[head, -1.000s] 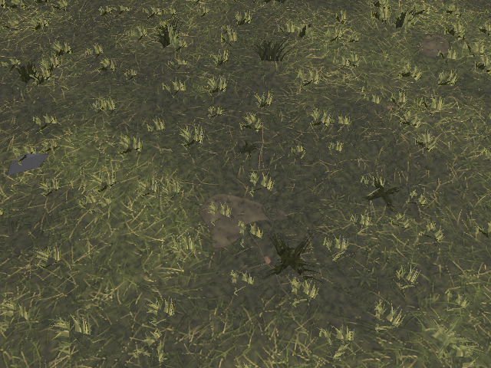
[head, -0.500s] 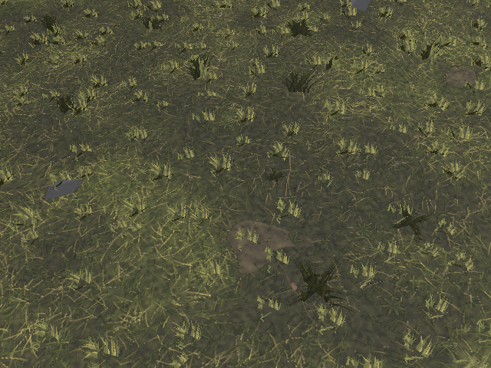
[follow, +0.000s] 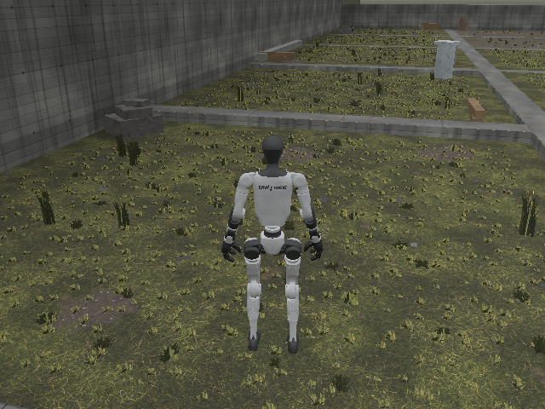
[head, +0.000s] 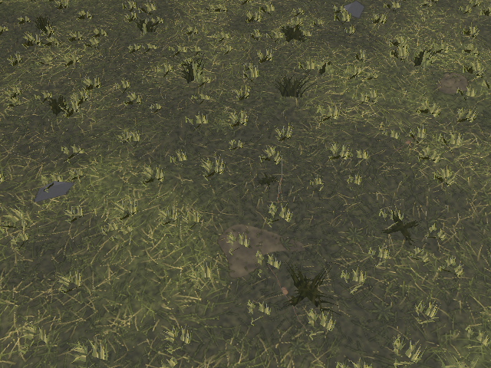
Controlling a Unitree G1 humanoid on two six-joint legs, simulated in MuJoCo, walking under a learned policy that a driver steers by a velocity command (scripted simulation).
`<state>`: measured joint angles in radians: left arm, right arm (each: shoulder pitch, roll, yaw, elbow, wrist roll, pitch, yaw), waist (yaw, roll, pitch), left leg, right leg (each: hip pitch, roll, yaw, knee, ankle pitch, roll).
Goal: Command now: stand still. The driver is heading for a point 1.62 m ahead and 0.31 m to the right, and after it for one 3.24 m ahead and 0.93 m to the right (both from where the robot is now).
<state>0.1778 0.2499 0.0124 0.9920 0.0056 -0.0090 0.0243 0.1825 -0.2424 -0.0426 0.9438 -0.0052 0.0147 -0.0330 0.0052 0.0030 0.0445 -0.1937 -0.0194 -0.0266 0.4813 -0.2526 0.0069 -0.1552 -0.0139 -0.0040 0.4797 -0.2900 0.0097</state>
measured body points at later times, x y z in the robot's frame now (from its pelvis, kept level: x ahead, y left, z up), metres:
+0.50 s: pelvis +0.07 +0.02 -0.01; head +0.07 +0.03 +0.44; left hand +0.09 +0.29 -0.15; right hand +0.08 -0.24 -0.14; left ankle +0.01 +0.11 -0.74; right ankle -0.02 -0.11 -0.69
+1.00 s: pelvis +0.32 -0.04 +0.00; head +0.34 -0.05 +0.45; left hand +0.43 +0.22 -0.12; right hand +0.35 -0.31 -0.15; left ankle +0.22 +0.11 -0.64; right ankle +0.38 -0.12 -0.74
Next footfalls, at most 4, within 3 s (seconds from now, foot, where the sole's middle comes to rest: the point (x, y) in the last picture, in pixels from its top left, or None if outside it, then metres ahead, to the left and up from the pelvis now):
0.84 right None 0.42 -0.12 -0.78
1.42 left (222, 295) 0.73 0.11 -0.78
1.94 right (297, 216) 1.03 -0.13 -0.78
2.50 left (231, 151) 1.35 0.10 -0.78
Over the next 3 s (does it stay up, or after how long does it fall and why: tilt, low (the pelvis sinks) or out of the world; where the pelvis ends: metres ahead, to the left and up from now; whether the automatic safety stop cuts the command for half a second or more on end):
stays up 1.42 -0.05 -0.01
